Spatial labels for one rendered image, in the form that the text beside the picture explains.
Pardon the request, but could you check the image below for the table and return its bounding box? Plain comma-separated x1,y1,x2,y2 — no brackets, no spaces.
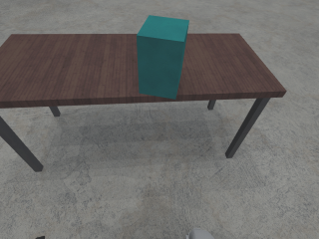
0,33,287,172

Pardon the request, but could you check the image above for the right robot thigh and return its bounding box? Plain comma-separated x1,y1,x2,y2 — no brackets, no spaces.
184,229,214,239

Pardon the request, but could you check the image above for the carton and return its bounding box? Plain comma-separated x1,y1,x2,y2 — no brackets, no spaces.
137,15,189,100

